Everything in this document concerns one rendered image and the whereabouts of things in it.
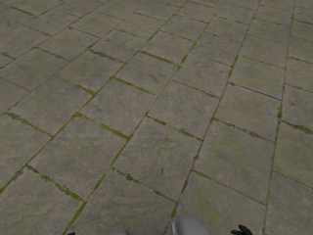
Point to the robot right thigh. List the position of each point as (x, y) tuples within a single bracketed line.
[(187, 225)]

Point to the robot right hand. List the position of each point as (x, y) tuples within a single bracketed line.
[(244, 231)]

